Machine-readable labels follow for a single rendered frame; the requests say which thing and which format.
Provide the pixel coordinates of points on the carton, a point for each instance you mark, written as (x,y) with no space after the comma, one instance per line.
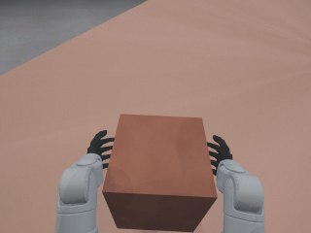
(159,175)

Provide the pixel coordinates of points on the right robot forearm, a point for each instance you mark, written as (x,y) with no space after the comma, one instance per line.
(243,205)

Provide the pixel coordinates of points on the robot right hand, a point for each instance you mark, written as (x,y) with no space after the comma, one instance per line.
(223,152)

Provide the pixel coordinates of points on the left robot forearm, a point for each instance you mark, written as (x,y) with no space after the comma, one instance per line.
(76,201)

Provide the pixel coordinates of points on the robot left hand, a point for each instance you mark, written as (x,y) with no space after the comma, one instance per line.
(96,144)

